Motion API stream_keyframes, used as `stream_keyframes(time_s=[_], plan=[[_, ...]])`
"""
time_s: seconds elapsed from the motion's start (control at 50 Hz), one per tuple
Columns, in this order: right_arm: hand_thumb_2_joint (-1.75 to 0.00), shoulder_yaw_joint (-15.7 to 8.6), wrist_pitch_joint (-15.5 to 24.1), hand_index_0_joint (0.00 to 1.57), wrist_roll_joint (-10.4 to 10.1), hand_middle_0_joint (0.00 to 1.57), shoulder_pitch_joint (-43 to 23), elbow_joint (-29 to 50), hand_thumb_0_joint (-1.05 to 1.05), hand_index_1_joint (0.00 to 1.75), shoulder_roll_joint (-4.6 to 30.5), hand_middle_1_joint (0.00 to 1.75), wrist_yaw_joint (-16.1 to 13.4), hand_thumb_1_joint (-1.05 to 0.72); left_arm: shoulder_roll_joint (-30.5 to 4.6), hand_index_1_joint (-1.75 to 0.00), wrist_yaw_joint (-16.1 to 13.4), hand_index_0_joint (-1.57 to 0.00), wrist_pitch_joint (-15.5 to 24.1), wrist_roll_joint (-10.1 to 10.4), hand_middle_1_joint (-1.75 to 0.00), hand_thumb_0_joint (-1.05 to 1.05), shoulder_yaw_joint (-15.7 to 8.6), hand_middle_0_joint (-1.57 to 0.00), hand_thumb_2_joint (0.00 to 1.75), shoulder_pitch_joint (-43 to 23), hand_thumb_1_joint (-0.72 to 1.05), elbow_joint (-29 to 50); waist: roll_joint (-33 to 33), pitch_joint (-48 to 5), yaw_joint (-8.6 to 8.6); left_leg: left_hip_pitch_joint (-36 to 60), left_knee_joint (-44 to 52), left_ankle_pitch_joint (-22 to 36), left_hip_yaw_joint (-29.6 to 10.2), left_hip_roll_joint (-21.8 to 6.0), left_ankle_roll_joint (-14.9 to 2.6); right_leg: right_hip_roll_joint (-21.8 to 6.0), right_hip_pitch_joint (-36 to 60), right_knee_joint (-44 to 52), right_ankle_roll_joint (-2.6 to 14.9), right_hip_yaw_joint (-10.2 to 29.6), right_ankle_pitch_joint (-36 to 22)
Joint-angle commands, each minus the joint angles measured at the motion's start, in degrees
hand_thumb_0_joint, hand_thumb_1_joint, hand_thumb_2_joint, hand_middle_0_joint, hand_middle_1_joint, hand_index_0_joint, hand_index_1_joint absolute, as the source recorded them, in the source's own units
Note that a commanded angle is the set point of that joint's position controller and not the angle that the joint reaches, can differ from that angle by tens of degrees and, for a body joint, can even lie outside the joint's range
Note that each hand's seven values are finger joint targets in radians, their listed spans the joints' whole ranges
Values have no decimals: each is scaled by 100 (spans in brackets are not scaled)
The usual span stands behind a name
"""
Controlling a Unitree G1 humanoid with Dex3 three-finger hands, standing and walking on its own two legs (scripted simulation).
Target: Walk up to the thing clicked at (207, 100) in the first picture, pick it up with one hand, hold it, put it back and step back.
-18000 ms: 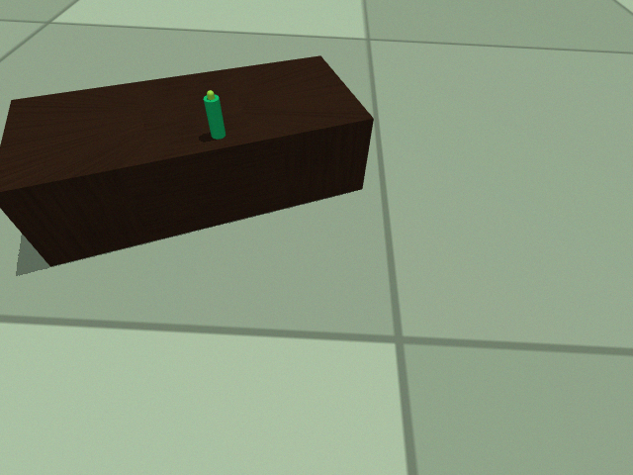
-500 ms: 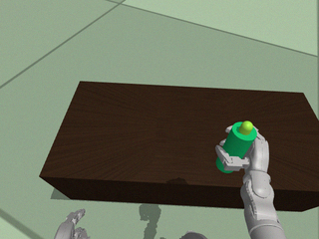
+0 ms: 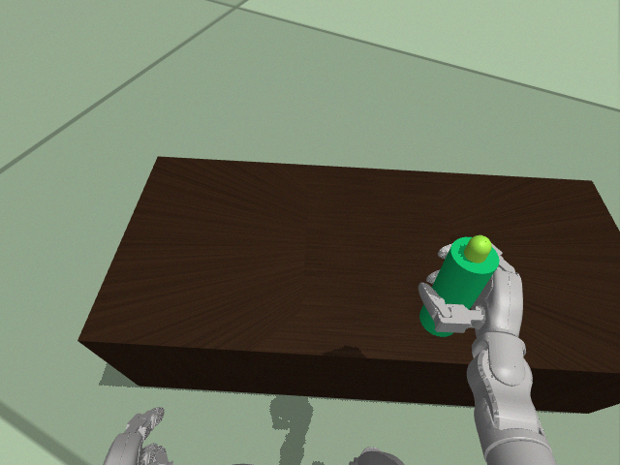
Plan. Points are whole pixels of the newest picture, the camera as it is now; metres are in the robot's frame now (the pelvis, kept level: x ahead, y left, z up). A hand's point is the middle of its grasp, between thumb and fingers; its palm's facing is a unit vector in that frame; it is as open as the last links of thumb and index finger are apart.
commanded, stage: hold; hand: right
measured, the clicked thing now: (457, 284) +0.33 -0.17 +0.05
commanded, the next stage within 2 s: crouch in 0.26 s
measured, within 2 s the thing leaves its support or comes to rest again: neither
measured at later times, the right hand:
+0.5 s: hand (450, 293) +0.32 -0.17 +0.03, palm faces +0.21 +0.98 -0.02, open 8.1 cm
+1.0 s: hand (439, 294) +0.38 -0.20 -0.09, palm faces +0.21 +0.98 -0.02, open 8.1 cm
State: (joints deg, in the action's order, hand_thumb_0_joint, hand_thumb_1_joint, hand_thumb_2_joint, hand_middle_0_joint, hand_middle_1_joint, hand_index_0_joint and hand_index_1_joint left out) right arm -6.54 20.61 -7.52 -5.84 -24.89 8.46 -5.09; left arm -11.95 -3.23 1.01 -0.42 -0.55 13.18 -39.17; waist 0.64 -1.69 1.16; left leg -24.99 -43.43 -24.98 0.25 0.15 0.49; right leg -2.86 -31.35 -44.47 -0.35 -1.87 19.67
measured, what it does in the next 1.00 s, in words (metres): lowers itself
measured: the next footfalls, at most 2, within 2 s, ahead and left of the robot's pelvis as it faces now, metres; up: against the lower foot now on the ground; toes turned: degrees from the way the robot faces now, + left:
none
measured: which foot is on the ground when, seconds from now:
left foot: down 0.00-1.00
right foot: down 0.00-1.00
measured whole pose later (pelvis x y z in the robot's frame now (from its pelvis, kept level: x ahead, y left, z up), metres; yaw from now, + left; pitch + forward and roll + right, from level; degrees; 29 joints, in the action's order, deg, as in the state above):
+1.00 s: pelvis -0.03 +0.01 -0.09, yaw +2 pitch +24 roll +2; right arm -20.7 34.1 -8.2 -27.2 -51.5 17.3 4.1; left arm -14.3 -0.9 1.1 -3.1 -1.1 11.4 -41.3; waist 0.0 -8.0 4.5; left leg -62.9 -73.2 -34.3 1.4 2.1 -0.3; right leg -5.1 -69.5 -73.3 -0.8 0.5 27.8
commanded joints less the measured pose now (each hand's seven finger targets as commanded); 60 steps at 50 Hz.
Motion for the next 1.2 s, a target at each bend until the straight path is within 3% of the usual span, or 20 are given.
stream_keyframes(time_s=[0.0, 0.14, 0.2, 0.26, 0.32, 0.34, 0.36, 0.38, 0.42, 0.6, 0.64, 0.66, 0.74, 0.84, 1.02, 1.04, 1.08, 1.1, 1.12, 1.18], plan=[[-139, -335, 769, 136, -73, 132, -2311, 1944, 0, 148, 776, 148, -52, -31, -772, -31, -53, -21, 263, -22, -31, 0, -279, -20, 90, -143, 90, 643, 206, -1896, 33, 23, 544, 2100, 40, 96, -34, 88, 1587, 412, 112, 102, -1631], [-140, -205, 747, 136, -72, 132, -2101, 1771, 0, 148, 625, 148, -2, -32, -772, -31, -71, -21, 294, -33, -31, 0, -282, -20, 90, -163, 90, 618, 84, -1886, 22, 42, 513, 2101, 54, 96, -26, 102, 1484, 396, 115, 106, -1590], [-140, -304, 773, 137, -63, 133, -2301, 1992, 0, 150, 817, 150, -38, -31, -747, -31, -81, -21, 286, -13, -31, 0, -250, -20, 90, -188, 90, 652, 187, -1912, 6, 1, 567, 2010, 16, 78, -23, 111, 1538, 404, 131, 82, -1466], [-139, -240, 741, 137, -82, 132, -2316, 1748, 0, 148, 661, 148, -40, -34, -762, -31, -78, -21, 300, -17, -31, 0, -245, -20, 89, -268, 91, 652, 159, -1599, 44, -126, 629, 1514, 45, 101, -59, 114, 1295, 523, 99, 89, -988], [-139, -402, 787, 137, -79, 133, -2185, 1912, 0, 148, 823, 148, -45, -33, -761, -31, -79, -21, 294, -20, -31, 0, -236, -20, 90, -261, 90, 704, 69, -1871, -55, 43, 606, 1604, 44, 99, -54, 116, 1397, 498, 101, 92, -1086], [-143, -265, 748, 137, -77, 132, -1906, 1699, 0, 150, 652, 150, -12, -32, -748, -30, -70, -21, 298, -21, -32, 0, -223, -19, 89, -294, 92, 705, 140, -1765, -63, -4, 573, 1570, 78, 115, -78, 110, 1385, 538, 72, 105, -1107], [-136, -426, 795, 139, -95, 137, -2209, 2138, 0, 147, 911, 147, -30, -40, -763, -30, -66, -19, 296, -16, -31, 0, -226, -19, 91, -303, 92, 719, 336, -1931, -84, 36, 577, 1670, 39, 97, -75, 117, 1483, 498, 81, 92, -1188], [-139, -277, 767, 143, -101, 139, -2119, 1808, 0, 151, 692, 151, -5, -39, -766, -30, -77, -19, 307, -9, -30, 0, -220, -19, 91, -270, 91, 707, 154, -1860, 10, -10, 552, 1706, 62, 118, -72, 105, 1471, 503, 84, 110, -1238], [-141, -284, 795, 144, -113, 141, -2237, 1630, 0, 153, 689, 153, 20, -40, -733, -30, -86, -19, 300, -19, -30, 0, -218, -19, 92, -235, 90, 623, 30, -1653, 64, -72, 558, 1722, 15, 85, -33, 119, 1231, 419, 121, 78, -1142], [-142, -759, 1230, 144, -97, 140, -2891, 383, 0, 154, 954, 154, 169, -35, -828, -30, -32, -20, 333, -126, -30, 0, -314, -19, 90, -174, 90, 402, -126, -1676, 142, -975, -65, 1456, -57, 68, -27, 86, 420, -196, 156, 152, -902], [-141, -933, 1406, 143, -92, 139, -3140, 114, 0, 153, 1097, 153, 221, -35, -874, -30, 14, -20, 345, -163, -30, 0, -354, -19, 90, -123, 91, 362, -26, -2042, 199, -1325, -386, 1566, -101, 61, -11, 82, 223, -587, 169, 176, -1012], [-142, -843, 1482, 143, -82, 139, -3198, -97, 0, 153, 997, 153, 279, -35, -887, -30, 39, -20, 362, -181, -30, 0, -359, -19, 90, -84, 91, 364, -66, -2159, 240, -1553, -558, 1469, -67, 99, -23, 69, 133, -725, 158, 218, -993], [-144, -1318, 1898, 144, -38, 139, -3884, -184, 0, 155, 1717, 155, 448, -35, -1008, -30, 120, -20, 337, -234, -30, 0, -403, -19, 90, 72, 90, 381, 410, -3126, 167, -2232, -1194, 1459, -85, 164, -47, 24, -23, -1384, 143, 274, -1280], [-147, -1550, 2127, 147, -163, 143, -4252, -527, 0, 158, 1983, 158, 738, -38, -1105, -30, 179, -19, 264, -271, -30, 0, -403, -19, 91, 210, 89, 320, 530, -3839, 213, -2782, -1780, 1781, -51, 236, -40, -23, -427, -2116, 177, 337, -1768], [-141, -1753, 2077, 143, -193, 140, -4867, -1280, 0, 152, 2236, 152, 1063, -41, -1262, -30, 209, -20, 141, -305, -30, 0, -374, -20, 91, 249, 90, 212, 601, -4083, 375, -3668, -2352, 1135, 86, 303, -118, -48, -1294, -2727, 203, 468, -1115], [-140, -1930, 2089, 143, -165, 140, -4999, -1151, 0, 151, 2545, 151, 1028, -43, -1297, -30, 218, -20, 120, -313, -30, 0, -386, -20, 91, 290, 89, 185, 724, -4238, 274, -3638, -2405, 1195, 46, 304, -117, -42, -1339, -2818, 210, 442, -1162], [-141, -1882, 2065, 144, -168, 141, -4965, -1339, 0, 152, 2379, 152, 1035, -43, -1258, -30, 236, -20, 115, -317, -30, 0, -338, -20, 91, 259, 90, 204, 659, -4193, 359, -3776, -2523, 1121, 95, 318, -128, -36, -1506, -2897, 210, 473, -1063], [-140, -2165, 2090, 144, -121, 141, -5251, -1119, 0, 152, 2850, 151, 970, -43, -1286, -30, 229, -20, 93, -334, -30, 0, -351, -20, 90, 294, 90, 186, 822, -4265, 247, -3819, -2558, 986, 69, 316, -143, -32, -1603, -2913, 206, 461, -936], [-139, -1988, 2038, 142, -105, 140, -4950, -1627, 0, 150, 2534, 150, 976, -42, -1207, -30, 247, -20, 87, -331, -30, 0, -283, -20, 91, 195, 90, 211, 733, -4114, 310, -3886, -2573, 833, 105, 315, -151, -15, -1737, -2899, 196, 466, -742], [-139, -2096, 2084, 142, -66, 139, -5320, -1350, 0, 151, 2685, 151, 898, -40, -1230, -30, 247, -20, 80, -351, -30, 0, -324, -20, 91, 257, 90, 171, 812, -4302, 364, -4100, -2711, 721, 114, 329, -164, -40, -1786, -3050, 204, 505, -637]])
